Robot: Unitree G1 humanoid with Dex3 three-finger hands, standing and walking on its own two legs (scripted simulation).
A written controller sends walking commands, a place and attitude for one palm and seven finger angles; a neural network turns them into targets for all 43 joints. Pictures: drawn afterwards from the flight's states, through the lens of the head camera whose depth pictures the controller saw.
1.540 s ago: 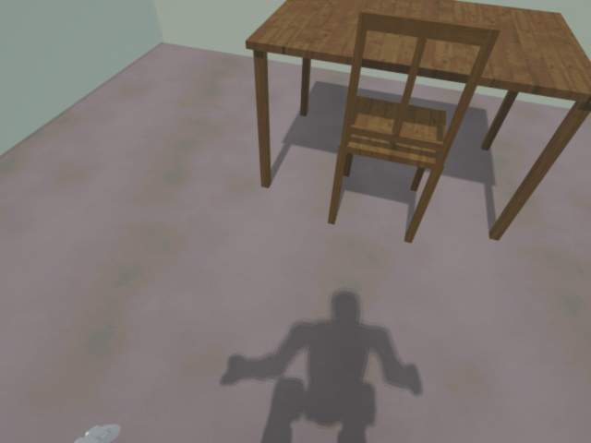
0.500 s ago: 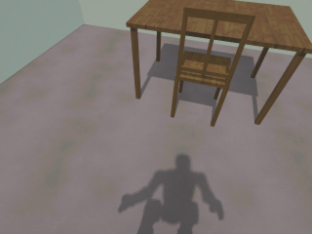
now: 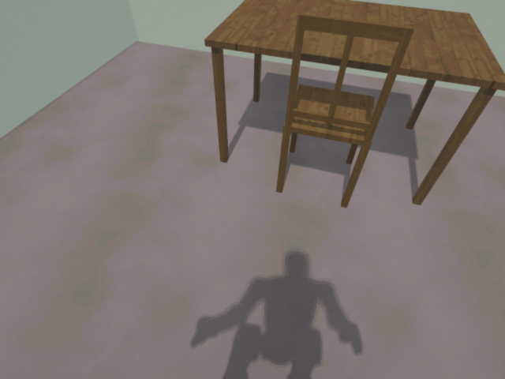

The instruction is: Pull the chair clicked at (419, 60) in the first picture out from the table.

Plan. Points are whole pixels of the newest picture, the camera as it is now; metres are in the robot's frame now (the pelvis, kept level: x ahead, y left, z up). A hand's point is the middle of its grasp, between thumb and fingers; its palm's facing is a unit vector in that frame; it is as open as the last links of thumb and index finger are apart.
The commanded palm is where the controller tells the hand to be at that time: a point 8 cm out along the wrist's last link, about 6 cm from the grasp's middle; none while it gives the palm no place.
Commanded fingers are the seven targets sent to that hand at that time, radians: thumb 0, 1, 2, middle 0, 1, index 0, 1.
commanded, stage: walk to a spot facing it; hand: left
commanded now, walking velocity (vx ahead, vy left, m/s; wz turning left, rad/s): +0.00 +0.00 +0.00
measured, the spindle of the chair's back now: (339, 79) +1.16 -0.26 -0.09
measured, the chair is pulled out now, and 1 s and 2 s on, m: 0.00 0.00 0.00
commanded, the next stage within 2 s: none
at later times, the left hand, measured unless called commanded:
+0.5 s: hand out of the picture +0.05 +0.18 -0.18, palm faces -0.14 -0.95 -0.27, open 7.4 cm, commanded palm none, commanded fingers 0.00 0.90 0.90 -0.20 -0.30 -0.20 -0.30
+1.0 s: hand out of the picture +0.15 +0.16 -0.18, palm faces -0.28 -0.94 -0.20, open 7.4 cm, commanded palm none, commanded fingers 0.00 0.90 0.90 -0.20 -0.30 -0.20 -0.30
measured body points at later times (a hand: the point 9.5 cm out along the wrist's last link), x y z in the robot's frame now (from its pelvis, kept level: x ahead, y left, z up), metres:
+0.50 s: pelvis +0.00 -0.02 -0.03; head +0.01 -0.05 +0.42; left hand +0.06 +0.23 -0.16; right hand +0.02 -0.29 -0.18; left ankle +0.00 +0.12 -0.74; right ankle -0.02 -0.10 -0.75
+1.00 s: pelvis +0.16 -0.03 -0.01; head +0.20 -0.03 +0.43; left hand +0.17 +0.21 -0.16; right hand +0.22 -0.30 -0.14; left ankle +0.29 +0.05 -0.72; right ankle -0.02 -0.10 -0.75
